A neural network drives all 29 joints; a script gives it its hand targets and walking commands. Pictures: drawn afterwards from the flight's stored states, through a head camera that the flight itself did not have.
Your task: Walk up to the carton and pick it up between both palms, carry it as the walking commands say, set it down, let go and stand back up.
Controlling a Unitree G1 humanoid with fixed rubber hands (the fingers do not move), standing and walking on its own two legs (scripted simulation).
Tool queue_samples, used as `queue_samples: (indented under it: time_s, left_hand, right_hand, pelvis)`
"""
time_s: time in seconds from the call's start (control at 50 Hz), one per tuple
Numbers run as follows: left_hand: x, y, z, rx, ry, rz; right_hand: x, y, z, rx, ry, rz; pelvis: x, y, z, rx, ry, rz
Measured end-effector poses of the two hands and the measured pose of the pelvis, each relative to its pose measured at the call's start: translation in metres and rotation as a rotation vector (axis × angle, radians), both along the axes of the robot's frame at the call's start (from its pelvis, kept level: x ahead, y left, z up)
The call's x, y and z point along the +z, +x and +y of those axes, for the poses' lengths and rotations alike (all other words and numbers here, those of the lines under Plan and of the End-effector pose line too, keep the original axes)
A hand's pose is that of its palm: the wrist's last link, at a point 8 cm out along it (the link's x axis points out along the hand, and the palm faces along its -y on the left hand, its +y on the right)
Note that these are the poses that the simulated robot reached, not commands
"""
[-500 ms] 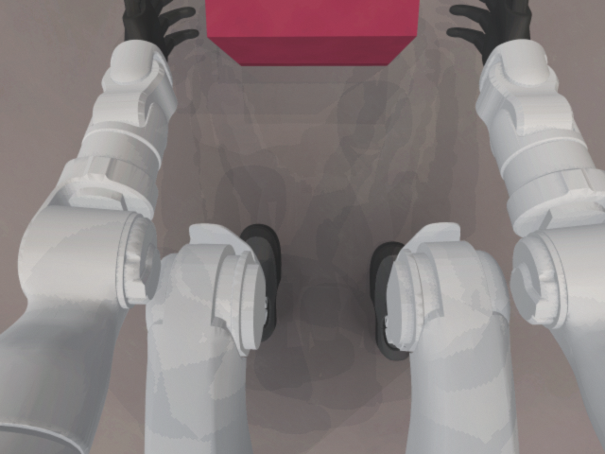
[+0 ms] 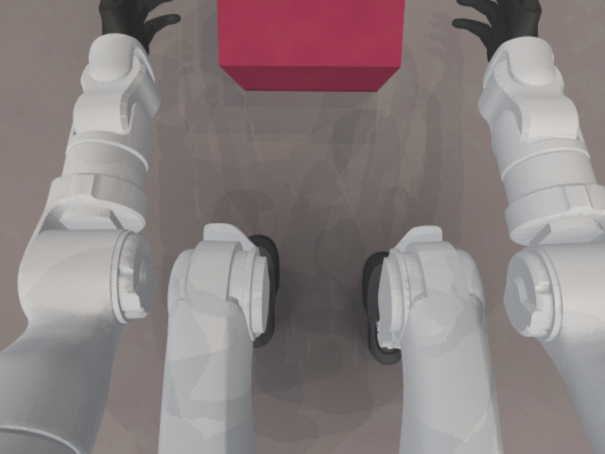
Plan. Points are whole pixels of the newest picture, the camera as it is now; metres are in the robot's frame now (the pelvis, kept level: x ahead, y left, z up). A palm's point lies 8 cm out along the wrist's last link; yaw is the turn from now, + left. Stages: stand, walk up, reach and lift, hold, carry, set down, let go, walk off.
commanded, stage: set down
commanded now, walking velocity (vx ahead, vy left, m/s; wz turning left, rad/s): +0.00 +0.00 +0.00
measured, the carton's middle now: (311, 12) +0.60 +0.03 -0.30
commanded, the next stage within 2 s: let go in 1.16 s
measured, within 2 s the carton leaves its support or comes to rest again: neither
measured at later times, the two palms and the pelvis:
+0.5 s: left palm out of the picture +0.52 +0.22 +0.01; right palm out of the picture +0.53 -0.18 +0.00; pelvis +0.01 +0.00 +0.12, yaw +1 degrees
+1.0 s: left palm out of the picture +0.52 +0.23 +0.16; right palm out of the picture +0.52 -0.18 +0.16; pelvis +0.04 +0.00 +0.26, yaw +0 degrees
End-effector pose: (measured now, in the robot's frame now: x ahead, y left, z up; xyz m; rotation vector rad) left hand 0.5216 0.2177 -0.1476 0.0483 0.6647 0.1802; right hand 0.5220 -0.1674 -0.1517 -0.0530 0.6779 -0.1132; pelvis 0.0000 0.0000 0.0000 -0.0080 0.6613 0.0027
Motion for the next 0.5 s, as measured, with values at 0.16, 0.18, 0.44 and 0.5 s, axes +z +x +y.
queue_samples:
  time_s: [0.16,0.18,0.44,0.5]
  left_hand:
    - [0.052,-0.002,0.004,-0.002,0.007,-0.006]
    - [0.058,-0.002,0.004,-0.002,0.008,-0.007]
    - [0.136,0.0,0.004,-0.007,0.004,-0.02]
    - [0.154,0.001,0.005,-0.01,0.003,-0.023]
  right_hand:
    - [0.057,0.007,-0.004,-0.003,-0.01,-0.028]
    - [0.063,0.007,-0.005,-0.004,-0.011,-0.031]
    - [0.139,0.006,-0.011,0.004,-0.016,-0.039]
    - [0.156,0.006,-0.011,0.01,-0.016,-0.039]
  pelvis:
    - [0.035,0.005,-0.001,0.004,0.001,0.068]
    - [0.039,0.005,-0.001,0.004,0.001,0.076]
    - [0.104,0.012,0.0,0.007,0.0,0.144]
    - [0.12,0.014,0.0,0.008,0.0,0.149]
